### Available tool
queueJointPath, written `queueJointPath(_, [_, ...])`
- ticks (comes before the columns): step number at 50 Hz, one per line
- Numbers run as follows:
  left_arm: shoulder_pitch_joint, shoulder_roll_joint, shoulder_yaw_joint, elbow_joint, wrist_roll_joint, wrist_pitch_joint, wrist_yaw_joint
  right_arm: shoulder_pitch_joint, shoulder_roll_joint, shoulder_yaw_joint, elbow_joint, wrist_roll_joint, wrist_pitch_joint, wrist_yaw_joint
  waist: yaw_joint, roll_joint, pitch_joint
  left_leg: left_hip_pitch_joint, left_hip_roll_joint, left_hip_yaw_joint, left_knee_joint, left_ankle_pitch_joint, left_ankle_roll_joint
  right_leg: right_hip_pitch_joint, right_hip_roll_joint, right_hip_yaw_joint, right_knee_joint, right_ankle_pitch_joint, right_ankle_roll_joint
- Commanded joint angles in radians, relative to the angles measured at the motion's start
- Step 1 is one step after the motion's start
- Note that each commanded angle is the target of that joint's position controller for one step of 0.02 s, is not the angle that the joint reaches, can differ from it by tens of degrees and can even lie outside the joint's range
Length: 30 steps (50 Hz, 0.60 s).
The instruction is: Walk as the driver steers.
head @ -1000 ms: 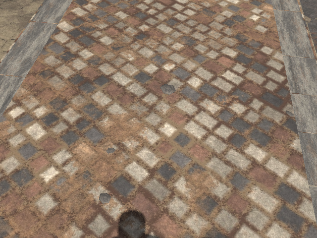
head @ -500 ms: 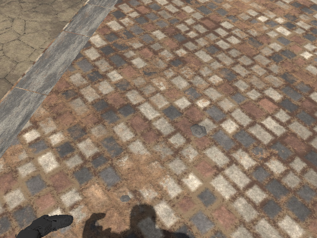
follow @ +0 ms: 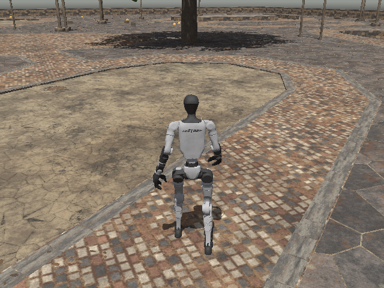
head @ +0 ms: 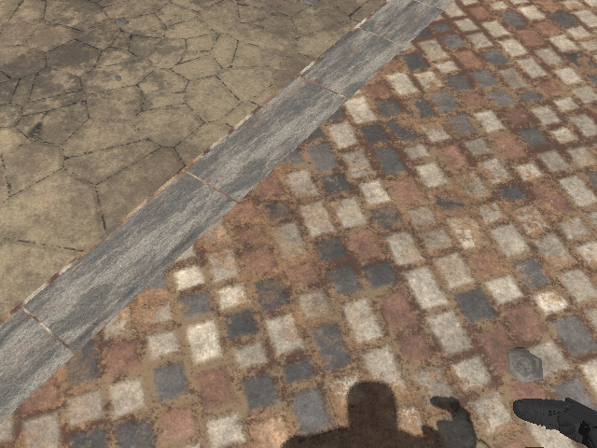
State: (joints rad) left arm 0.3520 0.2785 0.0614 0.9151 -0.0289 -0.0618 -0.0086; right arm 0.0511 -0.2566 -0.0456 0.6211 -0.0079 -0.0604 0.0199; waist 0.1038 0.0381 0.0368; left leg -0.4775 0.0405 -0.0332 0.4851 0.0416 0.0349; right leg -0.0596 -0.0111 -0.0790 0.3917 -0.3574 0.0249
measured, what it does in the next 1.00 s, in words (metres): steps on the spot, turning right: right foot, then left foot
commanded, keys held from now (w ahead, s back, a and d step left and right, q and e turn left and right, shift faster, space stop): e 1.00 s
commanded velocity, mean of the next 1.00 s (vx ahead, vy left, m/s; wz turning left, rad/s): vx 0.05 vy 0.00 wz -0.49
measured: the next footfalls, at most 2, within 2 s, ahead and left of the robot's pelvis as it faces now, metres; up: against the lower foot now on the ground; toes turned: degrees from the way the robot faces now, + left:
right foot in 0.40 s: +0.09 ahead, -0.13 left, +0.00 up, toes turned -16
left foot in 0.88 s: +0.18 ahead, +0.08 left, +0.00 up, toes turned -35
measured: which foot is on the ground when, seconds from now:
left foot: down 0.00-0.40, up 0.42-0.86, down 0.88-1.00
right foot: down 0.00-0.00, up 0.02-0.38, down 0.40-0.88, up 0.90-1.00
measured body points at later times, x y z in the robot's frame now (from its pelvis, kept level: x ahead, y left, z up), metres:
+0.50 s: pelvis +0.05 -0.03 +0.00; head +0.07 -0.07 +0.45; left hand +0.24 +0.23 -0.09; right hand +0.14 -0.34 -0.12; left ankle +0.10 +0.12 -0.67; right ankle +0.05 -0.11 -0.73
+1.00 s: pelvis +0.08 +0.00 +0.01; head +0.12 +0.00 +0.46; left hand +0.37 +0.17 -0.09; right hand +0.05 -0.32 -0.08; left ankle +0.15 +0.10 -0.73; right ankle +0.00 -0.10 -0.66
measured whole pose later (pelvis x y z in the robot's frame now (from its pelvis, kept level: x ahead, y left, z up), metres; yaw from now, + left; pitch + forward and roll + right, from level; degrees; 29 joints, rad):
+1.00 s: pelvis +0.08 +0.00 +0.01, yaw -34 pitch +2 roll +0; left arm 0.18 0.36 0.10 0.63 -0.02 0.05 0.02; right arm 0.14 -0.28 -0.08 0.76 -0.01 -0.01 -0.02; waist 0.01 -0.05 0.03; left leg -0.26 -0.01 -0.01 0.46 -0.24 0.01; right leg -0.51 0.10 0.13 1.05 -0.48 0.04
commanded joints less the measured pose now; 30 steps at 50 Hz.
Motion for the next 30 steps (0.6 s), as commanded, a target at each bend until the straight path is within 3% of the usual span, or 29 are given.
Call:
queueJointPath(1, [-0.027, 0.061, -0.007, -0.097, 0.037, -0.024, 0.000, 0.275, -0.254, -0.079, -0.010, -0.055, -0.004, -0.032, -0.160, 0.086, -0.312, 0.694, 0.279, -0.219, 0.056, 0.791, 0.158, -0.358, -0.032, 0.060, 0.449, 0.116, -0.017])
queueJointPath(2, [0.084, 0.039, -0.022, -0.081, 0.021, -0.016, -0.001, 0.269, -0.238, -0.069, -0.023, -0.045, 0.015, -0.031, -0.145, 0.238, -0.473, 0.793, 0.452, -0.397, 0.053, 0.835, 0.305, -0.483, 0.020, 0.122, 0.691, -0.405, 0.018])
queueJointPath(3, [0.047, 0.143, 0.010, -0.071, -0.004, 0.002, 0.001, 0.257, -0.196, -0.062, -0.024, -0.021, 0.032, -0.026, -0.170, 0.142, -0.444, 0.694, 0.392, -0.345, 0.003, 0.624, 0.288, -0.517, -0.013, 0.167, 0.795, -0.390, 0.026])
queueJointPath(4, [-0.016, 0.150, 0.018, -0.093, -0.012, 0.021, 0.008, 0.203, -0.168, -0.052, -0.020, -0.004, 0.036, -0.026, -0.151, 0.115, -0.331, 0.608, 0.342, -0.270, -0.038, 0.439, 0.251, -0.590, -0.037, 0.141, 0.820, -0.337, 0.028])
queueJointPath(5, [-0.033, 0.132, 0.019, -0.090, -0.003, 0.044, 0.020, 0.146, -0.139, -0.042, -0.013, 0.003, 0.036, -0.027, -0.126, 0.085, -0.247, 0.490, 0.301, -0.213, -0.090, 0.270, 0.221, -0.592, -0.061, 0.129, 0.801, -0.272, 0.042])
queueJointPath(6, [-0.027, 0.128, 0.024, -0.088, 0.006, 0.071, 0.033, 0.086, -0.127, -0.040, -0.011, 0.000, 0.037, -0.028, -0.096, 0.096, -0.188, 0.354, 0.274, -0.162, -0.147, 0.129, 0.202, -0.536, -0.075, 0.127, 0.776, -0.213, 0.058])
queueJointPath(8, [0.007, 0.098, 0.026, -0.095, 0.014, 0.106, 0.048, 0.013, -0.136, -0.047, -0.003, -0.022, 0.034, -0.032, -0.052, 0.124, -0.140, 0.170, 0.248, -0.072, -0.220, 0.004, 0.201, -0.420, -0.062, 0.088, 0.766, -0.117, 0.074])
queueJointPath(10, [-0.011, 0.088, 0.029, -0.120, 0.018, 0.117, 0.050, -0.015, -0.131, -0.048, 0.008, -0.023, 0.028, -0.040, -0.046, 0.123, -0.127, 0.135, 0.251, -0.018, -0.238, -0.052, 0.200, -0.393, -0.069, 0.079, 0.692, -0.057, 0.063])
queueJointPath(14, [-0.099, 0.086, 0.023, -0.178, 0.023, 0.118, 0.025, -0.010, -0.157, -0.060, 0.041, -0.008, 0.035, -0.057, -0.073, 0.108, -0.147, 0.183, 0.284, 0.024, -0.222, -0.065, 0.193, -0.330, -0.081, 0.064, 0.495, 0.028, 0.024])
queueJointPath(16, [-0.106, 0.103, 0.030, -0.196, 0.023, 0.120, 0.010, -0.002, -0.173, -0.065, 0.057, 0.004, 0.044, -0.058, -0.074, 0.108, -0.150, 0.215, 0.303, 0.029, -0.193, -0.080, 0.177, -0.295, -0.071, 0.044, 0.420, 0.025, 0.000])
queueJointPath(18, [-0.066, 0.104, 0.038, -0.190, 0.026, 0.119, -0.001, -0.015, -0.178, -0.067, 0.072, 0.025, 0.055, -0.058, -0.045, 0.087, -0.144, 0.207, 0.284, 0.067, -0.119, -0.143, 0.124, -0.201, -0.037, 0.001, 0.257, 0.107, -0.041])
queueJointPath(19, [-0.041, 0.122, 0.048, -0.181, 0.034, 0.118, 0.000, 0.016, -0.154, -0.064, 0.090, 0.031, 0.061, -0.058, -0.044, 0.041, -0.127, 0.174, 0.242, 0.103, -0.035, -0.235, 0.069, -0.148, -0.014, 0.014, 0.170, 0.155, -0.073])
queueJointPath(20, [-0.033, 0.197, 0.068, -0.191, 0.038, 0.115, 0.012, 0.075, -0.110, -0.056, 0.108, 0.017, 0.070, -0.054, -0.070, -0.168, -0.078, 0.062, 0.140, 0.203, 0.190, -0.386, -0.025, -0.103, -0.127, 0.217, 0.007, 0.352, -0.135])
queueJointPath(21, [-0.060, 0.289, 0.076, -0.241, 0.038, 0.110, 0.028, 0.064, -0.085, -0.045, 0.072, -0.022, 0.073, -0.052, -0.104, -0.415, -0.031, -0.204, -0.011, 0.204, 0.484, -0.717, -0.119, -0.043, -0.346, 0.543, -0.033, 0.630, -0.288])
queueJointPath(22, [-0.031, 0.291, 0.075, -0.248, 0.076, 0.087, 0.014, -0.038, -0.121, -0.057, 0.042, -0.014, 0.069, -0.061, -0.026, -0.327, -0.098, -0.230, -0.047, 0.031, 0.638, -0.734, -0.100, -0.111, -0.378, 0.612, -0.095, 0.512, -0.382])
queueJointPath(23, [-0.065, 0.272, 0.071, -0.250, 0.075, 0.065, 0.008, -0.053, -0.143, -0.066, 0.043, 0.008, 0.071, -0.066, -0.049, -0.242, -0.081, -0.244, -0.028, -0.013, 0.684, -0.639, -0.077, -0.116, -0.322, 0.542, -0.103, 0.401, -0.338])
queueJointPath(24, [-0.130, 0.244, 0.067, -0.259, 0.050, 0.056, 0.013, -0.022, -0.148, -0.073, 0.064, 0.008, 0.075, -0.074, -0.085, -0.184, -0.073, -0.257, -0.011, -0.029, 0.674, -0.537, -0.066, -0.112, -0.275, 0.477, -0.089, 0.339, -0.275])
queueJointPath(25, [-0.173, 0.200, 0.052, -0.271, 0.030, 0.057, 0.020, -0.003, -0.157, -0.079, 0.086, 0.000, 0.079, -0.082, -0.099, -0.167, -0.080, -0.242, -0.002, -0.036, 0.665, -0.482, -0.070, -0.118, -0.250, 0.436, -0.080, 0.340, -0.239])
queueJointPath(26, [-0.192, 0.185, 0.045, -0.279, 0.024, 0.060, 0.029, 0.010, -0.156, -0.081, 0.091, -0.007, 0.079, -0.083, -0.112, -0.176, -0.092, -0.204, -0.011, -0.034, 0.676, -0.437, -0.077, -0.137, -0.229, 0.409, -0.071, 0.383, -0.230])
queueJointPath(28, [-0.175, 0.169, 0.038, -0.287, 0.029, 0.064, 0.040, 0.029, -0.137, -0.079, 0.096, 0.000, 0.070, -0.078, -0.115, -0.159, -0.133, -0.172, -0.032, -0.035, 0.662, -0.380, -0.088, -0.105, -0.201, 0.383, -0.059, 0.439, -0.230])
queueJointPath(30, [-0.150, 0.176, 0.042, -0.290, 0.023, 0.066, 0.048, 0.014, -0.116, -0.071, 0.092, 0.006, 0.063, -0.076, -0.101, -0.151, -0.141, -0.184, -0.040, -0.044, 0.562, -0.358, -0.100, -0.049, -0.194, 0.391, -0.045, 0.457, -0.232])
Velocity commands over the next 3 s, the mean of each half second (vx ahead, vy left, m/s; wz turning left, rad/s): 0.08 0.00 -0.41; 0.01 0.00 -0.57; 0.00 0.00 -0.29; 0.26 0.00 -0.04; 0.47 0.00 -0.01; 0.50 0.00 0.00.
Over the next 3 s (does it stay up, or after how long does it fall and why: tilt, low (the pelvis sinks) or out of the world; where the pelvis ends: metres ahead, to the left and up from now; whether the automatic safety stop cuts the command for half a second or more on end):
stays up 0.54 -0.47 0.01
